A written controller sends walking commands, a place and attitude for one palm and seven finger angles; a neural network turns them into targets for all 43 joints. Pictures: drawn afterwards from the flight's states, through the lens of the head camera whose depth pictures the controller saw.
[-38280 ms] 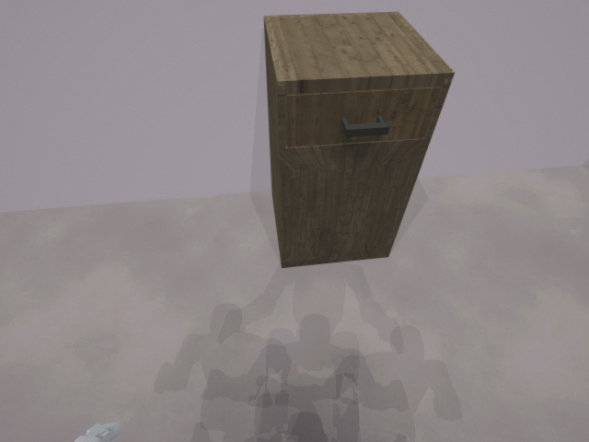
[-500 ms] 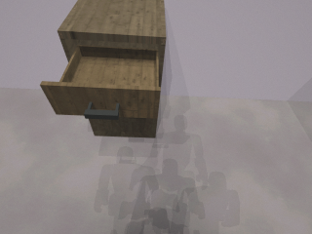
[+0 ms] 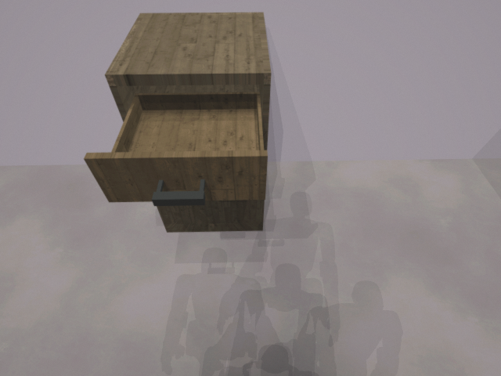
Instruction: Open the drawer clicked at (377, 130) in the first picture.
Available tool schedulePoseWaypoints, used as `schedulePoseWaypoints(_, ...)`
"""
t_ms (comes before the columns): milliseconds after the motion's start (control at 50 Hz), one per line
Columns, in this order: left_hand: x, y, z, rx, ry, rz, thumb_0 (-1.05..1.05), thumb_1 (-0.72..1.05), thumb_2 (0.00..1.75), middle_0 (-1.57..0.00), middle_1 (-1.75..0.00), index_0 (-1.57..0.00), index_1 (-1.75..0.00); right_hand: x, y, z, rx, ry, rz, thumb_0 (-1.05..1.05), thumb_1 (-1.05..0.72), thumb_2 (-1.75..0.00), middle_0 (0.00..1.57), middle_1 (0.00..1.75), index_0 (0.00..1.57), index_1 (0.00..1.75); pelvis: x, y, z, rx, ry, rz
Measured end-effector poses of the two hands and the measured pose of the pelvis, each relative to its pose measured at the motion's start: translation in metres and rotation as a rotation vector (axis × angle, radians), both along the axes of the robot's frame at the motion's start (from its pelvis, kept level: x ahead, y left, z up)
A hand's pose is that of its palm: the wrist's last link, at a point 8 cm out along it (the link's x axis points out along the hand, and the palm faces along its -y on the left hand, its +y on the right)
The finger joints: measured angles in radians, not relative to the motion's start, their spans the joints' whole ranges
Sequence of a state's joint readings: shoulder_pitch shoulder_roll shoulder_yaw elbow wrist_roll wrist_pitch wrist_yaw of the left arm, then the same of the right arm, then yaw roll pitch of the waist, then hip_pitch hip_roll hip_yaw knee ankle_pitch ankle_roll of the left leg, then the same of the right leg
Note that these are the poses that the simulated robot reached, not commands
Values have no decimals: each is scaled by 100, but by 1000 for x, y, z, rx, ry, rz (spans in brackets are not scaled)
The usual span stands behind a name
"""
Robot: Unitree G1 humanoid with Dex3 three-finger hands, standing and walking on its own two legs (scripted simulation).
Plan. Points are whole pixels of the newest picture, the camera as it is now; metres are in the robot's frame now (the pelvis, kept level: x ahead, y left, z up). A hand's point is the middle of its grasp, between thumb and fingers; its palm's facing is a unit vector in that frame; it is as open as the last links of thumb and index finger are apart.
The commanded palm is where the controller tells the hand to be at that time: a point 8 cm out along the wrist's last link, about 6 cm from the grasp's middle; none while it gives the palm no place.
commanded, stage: let the arm hang, fingers relaxed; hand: left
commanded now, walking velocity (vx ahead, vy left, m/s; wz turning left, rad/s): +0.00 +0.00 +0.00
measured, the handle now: (180, 191) +0.52 +0.20 -0.08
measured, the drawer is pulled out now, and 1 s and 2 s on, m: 0.29 0.29 0.29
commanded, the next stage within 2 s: look to check the result in 0.30 s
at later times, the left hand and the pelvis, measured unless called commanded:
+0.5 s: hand out of the picture -0.02 +0.15 -0.18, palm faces +0.04 -0.98 -0.17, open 7.3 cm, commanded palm none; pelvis +0.01 +0.00 +0.00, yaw +0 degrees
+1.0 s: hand out of the picture +0.00 +0.14 -0.18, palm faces +0.05 -0.98 -0.17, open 7.3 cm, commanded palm none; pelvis +0.01 -0.02 +0.00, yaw +0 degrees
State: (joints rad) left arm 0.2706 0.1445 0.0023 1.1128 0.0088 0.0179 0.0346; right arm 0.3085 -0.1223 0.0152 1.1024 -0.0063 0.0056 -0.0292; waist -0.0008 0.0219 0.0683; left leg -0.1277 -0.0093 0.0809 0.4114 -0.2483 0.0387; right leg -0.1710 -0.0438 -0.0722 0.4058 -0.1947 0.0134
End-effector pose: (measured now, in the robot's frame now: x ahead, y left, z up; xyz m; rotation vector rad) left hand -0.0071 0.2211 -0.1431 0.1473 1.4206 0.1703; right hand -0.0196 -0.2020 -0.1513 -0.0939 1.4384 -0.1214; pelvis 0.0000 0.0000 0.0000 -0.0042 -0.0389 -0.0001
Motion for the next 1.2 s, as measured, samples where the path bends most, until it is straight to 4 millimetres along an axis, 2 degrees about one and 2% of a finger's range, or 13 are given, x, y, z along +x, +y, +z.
schedulePoseWaypoints(140, 5, -5, -4, -17, -4, -5, 1, 92, 90, -20, -30, -20, -30, -12, 5, 2, 0, 24, -25, 0, -91, -90, 20, 30, 20, 30, 1, 1, 0, 3, 1, -5)
schedulePoseWaypoints(340, -8, -12, -5, -34, 40, 12, 0, 91, 90, -20, -30, -20, -30, -21, 3, 4, -10, 57, -35, 0, -91, -90, 20, 30, 20, 30, 3, 0, 0, 2, 6, -4)
schedulePoseWaypoints(560, -17, -20, -4, -37, 74, 29, 0, 91, 90, -20, -30, -20, -30, -12, 0, 2, -6, 50, -30, 0, -91, -90, 20, 30, 20, 30, 7, -4, 0, 3, 11, -3)
schedulePoseWaypoints(860, -3, -31, -4, -36, 44, 27, 0, 91, 90, -20, -30, -20, -30, 5, -9, 1, -2, 25, -23, 0, -91, -90, 20, 30, 20, 30, 12, -13, 1, 3, 13, 0)
schedulePoseWaypoints(1200, 3, -36, -2, -25, 40, 28, 0, 91, 90, -20, -30, -20, -30, 5, -19, 1, -4, 44, -23, 0, -91, -90, 20, 30, 20, 30, 16, -22, 1, 3, 14, 3)
